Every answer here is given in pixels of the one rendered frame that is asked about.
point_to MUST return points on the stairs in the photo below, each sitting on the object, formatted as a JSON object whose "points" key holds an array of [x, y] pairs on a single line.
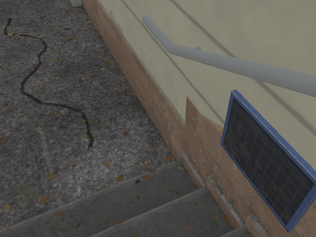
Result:
{"points": [[163, 202]]}

